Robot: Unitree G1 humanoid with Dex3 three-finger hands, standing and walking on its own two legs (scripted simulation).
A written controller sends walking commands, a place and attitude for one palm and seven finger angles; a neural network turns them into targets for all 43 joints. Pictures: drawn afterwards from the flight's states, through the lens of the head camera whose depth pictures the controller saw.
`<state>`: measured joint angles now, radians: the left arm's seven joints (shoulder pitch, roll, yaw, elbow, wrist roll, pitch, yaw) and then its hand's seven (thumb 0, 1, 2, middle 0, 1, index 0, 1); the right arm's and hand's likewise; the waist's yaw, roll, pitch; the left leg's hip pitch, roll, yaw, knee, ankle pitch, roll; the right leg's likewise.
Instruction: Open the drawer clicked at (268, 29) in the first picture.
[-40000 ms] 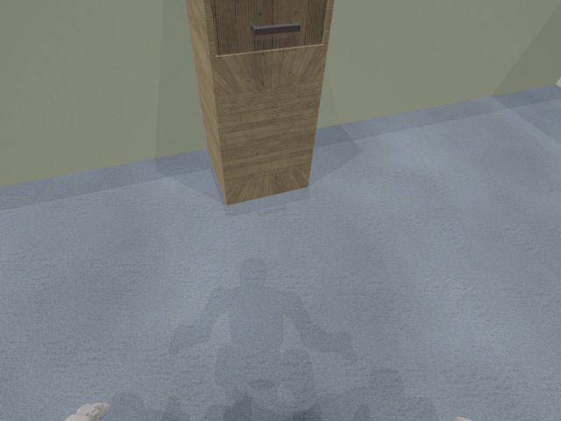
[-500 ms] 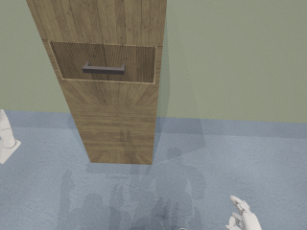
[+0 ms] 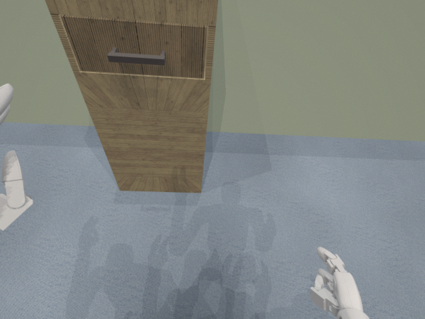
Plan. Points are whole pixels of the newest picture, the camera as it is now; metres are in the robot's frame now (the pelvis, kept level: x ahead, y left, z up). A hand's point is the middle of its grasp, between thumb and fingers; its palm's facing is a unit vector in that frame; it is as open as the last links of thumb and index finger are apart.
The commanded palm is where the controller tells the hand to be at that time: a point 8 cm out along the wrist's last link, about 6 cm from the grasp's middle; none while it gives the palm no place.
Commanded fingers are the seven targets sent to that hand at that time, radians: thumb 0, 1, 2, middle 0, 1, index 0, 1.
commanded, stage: stop stepping back and stand still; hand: left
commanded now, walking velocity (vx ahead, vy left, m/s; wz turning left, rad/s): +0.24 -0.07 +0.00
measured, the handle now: (138, 55) +0.77 +0.26 +0.05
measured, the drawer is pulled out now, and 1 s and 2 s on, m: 0.00 0.00 0.00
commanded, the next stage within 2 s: let the arm hang, fingers relaxed in 0.82 s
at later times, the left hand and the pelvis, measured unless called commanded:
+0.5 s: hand out of the picture +0.07 +0.23 +0.22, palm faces +0.49 -0.80 -0.35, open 7.4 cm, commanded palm +0.00 +0.28 +0.24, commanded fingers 0.00 0.90 0.90 -0.20 -0.30 -0.20 -0.30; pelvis -0.13 -0.01 +0.00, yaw +2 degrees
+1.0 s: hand out of the picture +0.08 +0.24 +0.12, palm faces +0.34 -0.83 -0.44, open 7.4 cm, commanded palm none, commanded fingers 0.00 0.90 0.90 -0.20 -0.30 -0.20 -0.30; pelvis -0.14 +0.00 -0.01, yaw +5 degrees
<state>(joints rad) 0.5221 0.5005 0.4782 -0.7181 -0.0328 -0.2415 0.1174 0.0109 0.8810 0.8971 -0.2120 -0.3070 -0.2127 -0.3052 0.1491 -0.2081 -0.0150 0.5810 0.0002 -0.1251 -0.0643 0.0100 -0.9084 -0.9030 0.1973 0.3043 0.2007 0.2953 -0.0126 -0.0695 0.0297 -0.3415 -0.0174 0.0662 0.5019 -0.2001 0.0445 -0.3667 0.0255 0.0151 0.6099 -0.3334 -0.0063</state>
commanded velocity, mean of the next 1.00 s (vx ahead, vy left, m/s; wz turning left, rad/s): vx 0.17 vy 0.01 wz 0.00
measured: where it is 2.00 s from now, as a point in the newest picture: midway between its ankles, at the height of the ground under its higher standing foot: outside the picture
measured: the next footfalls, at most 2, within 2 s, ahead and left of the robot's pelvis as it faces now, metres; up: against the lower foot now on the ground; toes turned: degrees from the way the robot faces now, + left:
right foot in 0.18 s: -0.02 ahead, -0.11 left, +0.00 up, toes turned -4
left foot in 0.44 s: -0.09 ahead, +0.12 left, +0.00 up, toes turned +6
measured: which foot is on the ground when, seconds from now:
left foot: down 0.00-0.18, up 0.20-0.42, down 0.44-0.68, up 0.70-0.90, down 0.92-1.00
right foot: up 0.00-0.16, down 0.18-0.44, up 0.46-0.66, down 0.68-1.00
